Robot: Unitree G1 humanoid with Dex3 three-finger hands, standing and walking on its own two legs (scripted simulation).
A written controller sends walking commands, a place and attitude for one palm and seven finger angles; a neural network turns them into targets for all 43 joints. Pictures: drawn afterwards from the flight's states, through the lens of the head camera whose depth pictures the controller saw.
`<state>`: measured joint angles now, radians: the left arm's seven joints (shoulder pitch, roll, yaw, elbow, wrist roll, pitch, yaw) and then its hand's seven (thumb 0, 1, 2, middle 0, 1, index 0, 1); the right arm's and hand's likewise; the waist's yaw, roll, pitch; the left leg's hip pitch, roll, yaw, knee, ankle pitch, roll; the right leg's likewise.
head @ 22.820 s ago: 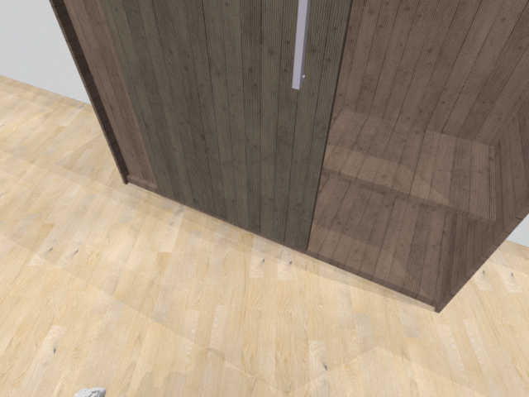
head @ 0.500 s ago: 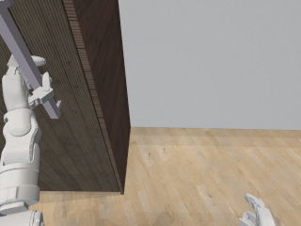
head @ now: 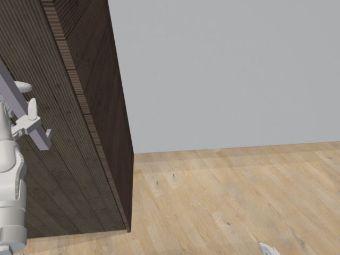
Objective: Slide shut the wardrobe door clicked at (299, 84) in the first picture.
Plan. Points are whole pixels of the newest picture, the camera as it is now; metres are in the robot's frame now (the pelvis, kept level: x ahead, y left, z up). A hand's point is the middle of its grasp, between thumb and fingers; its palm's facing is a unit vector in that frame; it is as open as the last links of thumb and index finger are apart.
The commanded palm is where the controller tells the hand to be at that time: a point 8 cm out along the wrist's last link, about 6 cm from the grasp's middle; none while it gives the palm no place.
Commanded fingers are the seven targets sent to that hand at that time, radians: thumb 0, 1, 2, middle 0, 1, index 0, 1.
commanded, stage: stop walking and hold the door there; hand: left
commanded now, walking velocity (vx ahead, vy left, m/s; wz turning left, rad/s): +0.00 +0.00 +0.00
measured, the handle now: (20, 95) +0.37 +0.34 +0.21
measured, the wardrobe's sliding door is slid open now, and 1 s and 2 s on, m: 0.00 0.00 0.00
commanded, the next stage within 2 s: loosen the grip on the handle in 1.74 s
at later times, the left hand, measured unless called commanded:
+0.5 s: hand (29, 117) +0.34 +0.32 +0.18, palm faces +0.47 -0.84 -0.27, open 5.8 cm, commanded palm +0.29 +0.36 +0.17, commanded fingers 0.00 0.90 0.90 -0.45 -1.40 -0.45 -1.40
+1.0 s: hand (28, 119) +0.33 +0.32 +0.18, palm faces +0.30 -0.94 -0.18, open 5.9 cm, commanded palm +0.30 +0.37 +0.17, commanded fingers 0.00 0.90 0.90 -0.45 -1.40 -0.45 -1.40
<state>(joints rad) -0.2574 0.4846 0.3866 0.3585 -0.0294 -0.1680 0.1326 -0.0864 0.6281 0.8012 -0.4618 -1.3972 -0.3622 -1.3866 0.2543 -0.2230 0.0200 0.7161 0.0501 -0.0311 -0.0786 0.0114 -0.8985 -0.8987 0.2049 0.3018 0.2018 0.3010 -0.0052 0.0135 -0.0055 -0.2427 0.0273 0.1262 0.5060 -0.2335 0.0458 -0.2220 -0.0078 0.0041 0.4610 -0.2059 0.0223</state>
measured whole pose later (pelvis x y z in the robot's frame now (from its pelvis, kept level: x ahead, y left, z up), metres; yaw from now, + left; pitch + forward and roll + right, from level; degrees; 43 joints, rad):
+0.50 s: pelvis -0.01 +0.03 -0.01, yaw +3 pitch -2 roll +0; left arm -0.31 0.46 0.32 0.30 -0.02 -0.19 0.10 -0.14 0.59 0.77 -0.47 -1.43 -0.42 -1.40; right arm 0.17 -0.30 -0.04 0.68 0.05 0.02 -0.08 0.01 -0.90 -0.90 0.20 0.30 0.20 0.30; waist -0.02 0.00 0.04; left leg -0.28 -0.05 0.10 0.53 -0.22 0.07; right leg -0.27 -0.09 -0.01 0.53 -0.23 0.07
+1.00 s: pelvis -0.04 +0.12 +0.00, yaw +5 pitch -1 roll +5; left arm -0.40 0.31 0.17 0.14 -0.03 -0.14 0.12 -0.13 0.63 0.72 -0.47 -1.40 -0.39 -1.38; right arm 0.17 -0.23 0.02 0.70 0.02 0.00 -0.05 0.01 -0.90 -0.90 0.21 0.30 0.20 0.30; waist -0.03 -0.09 0.13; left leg -0.41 0.04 0.01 0.80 -0.37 -0.01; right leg -0.22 -0.28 -0.10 0.59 -0.33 0.11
